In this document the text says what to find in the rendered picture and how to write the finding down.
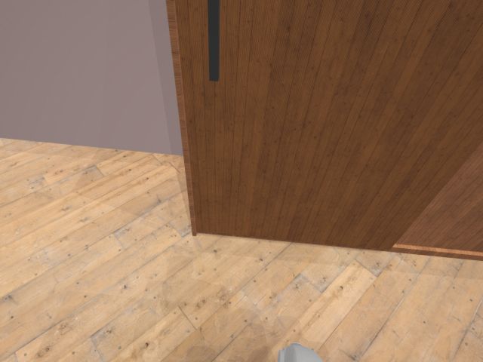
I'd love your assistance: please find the wardrobe door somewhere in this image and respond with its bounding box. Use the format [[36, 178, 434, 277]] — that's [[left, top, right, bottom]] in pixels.
[[396, 142, 483, 252], [175, 0, 483, 250]]

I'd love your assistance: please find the robot right thigh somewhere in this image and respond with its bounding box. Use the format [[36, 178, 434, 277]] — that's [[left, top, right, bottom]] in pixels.
[[278, 345, 323, 362]]

